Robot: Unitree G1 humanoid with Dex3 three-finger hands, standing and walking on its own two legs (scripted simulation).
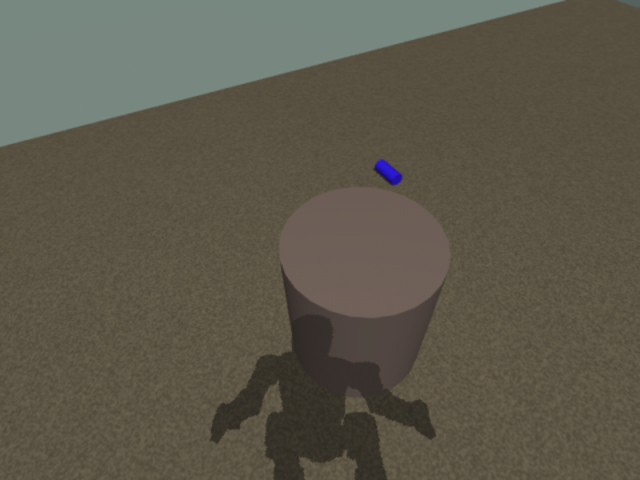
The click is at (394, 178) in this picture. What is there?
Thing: lying can
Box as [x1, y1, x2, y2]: [375, 159, 401, 184]
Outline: 375,164 375,169 392,184 396,184 401,179 401,175 384,160 381,159
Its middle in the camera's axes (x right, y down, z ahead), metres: +0.34 -0.31 +1.90
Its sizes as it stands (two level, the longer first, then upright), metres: 0.136 0.063 0.063
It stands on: the floor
